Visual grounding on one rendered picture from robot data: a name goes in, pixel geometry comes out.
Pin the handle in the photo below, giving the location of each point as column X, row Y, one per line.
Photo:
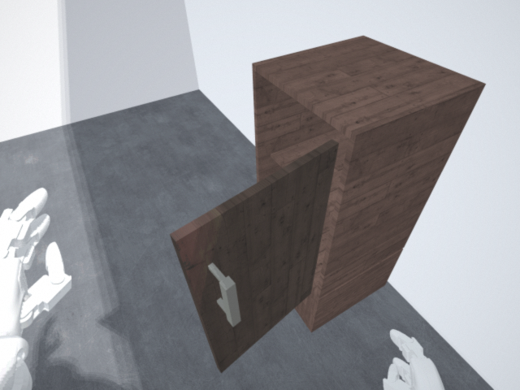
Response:
column 229, row 303

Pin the robot left hand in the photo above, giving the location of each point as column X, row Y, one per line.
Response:
column 20, row 232

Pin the robot right hand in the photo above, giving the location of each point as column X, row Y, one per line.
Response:
column 419, row 374

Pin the cupboard door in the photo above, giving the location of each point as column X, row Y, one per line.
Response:
column 266, row 239

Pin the robot left forearm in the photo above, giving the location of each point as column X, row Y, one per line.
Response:
column 14, row 373

